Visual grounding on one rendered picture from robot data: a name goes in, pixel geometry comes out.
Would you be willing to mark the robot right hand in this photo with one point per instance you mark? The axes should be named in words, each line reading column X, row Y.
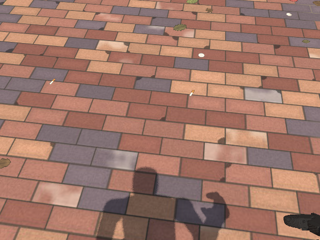
column 305, row 222

